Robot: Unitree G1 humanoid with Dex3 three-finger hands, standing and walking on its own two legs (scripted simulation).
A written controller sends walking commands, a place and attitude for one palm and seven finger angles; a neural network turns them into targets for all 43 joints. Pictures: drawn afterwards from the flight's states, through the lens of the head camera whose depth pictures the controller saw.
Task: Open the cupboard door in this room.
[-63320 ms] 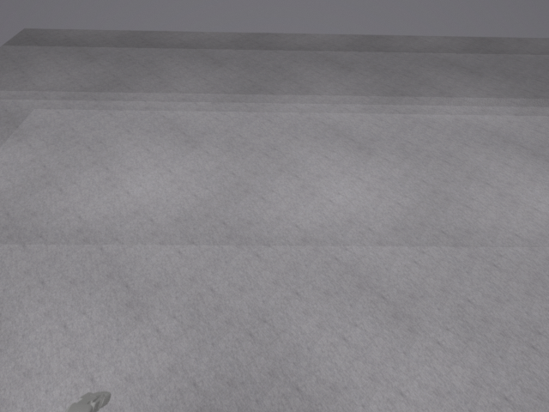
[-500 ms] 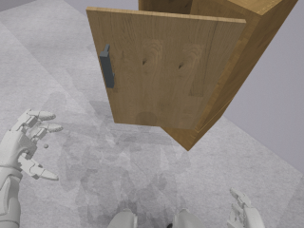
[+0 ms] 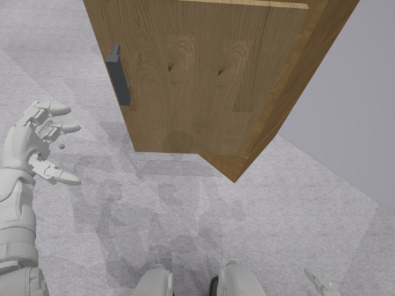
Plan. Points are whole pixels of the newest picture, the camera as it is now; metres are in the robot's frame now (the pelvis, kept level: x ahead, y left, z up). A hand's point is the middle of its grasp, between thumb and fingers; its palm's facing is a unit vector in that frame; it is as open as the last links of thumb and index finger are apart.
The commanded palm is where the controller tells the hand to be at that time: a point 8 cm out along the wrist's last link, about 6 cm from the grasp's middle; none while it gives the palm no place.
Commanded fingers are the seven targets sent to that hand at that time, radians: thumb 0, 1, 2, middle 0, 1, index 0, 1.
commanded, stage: move the hooked fingers beside the handle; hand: left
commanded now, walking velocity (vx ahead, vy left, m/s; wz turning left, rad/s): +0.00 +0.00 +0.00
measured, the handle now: (121, 76) +0.59 +0.19 +0.04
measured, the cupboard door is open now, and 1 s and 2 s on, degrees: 41 41 41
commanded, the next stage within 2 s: slide the fingers in behind the handle in 1.82 s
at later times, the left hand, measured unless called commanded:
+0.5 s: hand (72, 116) +0.45 +0.27 +0.05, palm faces +0.00 -1.00 -0.01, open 14.0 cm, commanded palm +0.44 +0.31 +0.05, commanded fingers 0.00 -0.50 0.30 -0.30 -1.20 -0.30 -1.20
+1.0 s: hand (88, 86) +0.54 +0.26 +0.05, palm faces -0.02 -1.00 -0.02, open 14.0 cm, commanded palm +0.53 +0.29 +0.04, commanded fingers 0.00 -0.50 0.30 -0.30 -1.20 -0.30 -1.20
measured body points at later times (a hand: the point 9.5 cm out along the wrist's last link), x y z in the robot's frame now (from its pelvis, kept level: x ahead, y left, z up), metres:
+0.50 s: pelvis +0.00 +0.01 -0.01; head +0.13 +0.03 +0.42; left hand +0.45 +0.32 +0.06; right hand +0.05 -0.27 -0.11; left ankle +0.01 +0.09 -0.66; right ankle +0.05 -0.11 -0.66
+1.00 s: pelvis +0.00 +0.01 -0.02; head +0.18 +0.04 +0.39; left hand +0.53 +0.31 +0.05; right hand -0.02 -0.26 -0.12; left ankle +0.01 +0.09 -0.66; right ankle +0.05 -0.11 -0.66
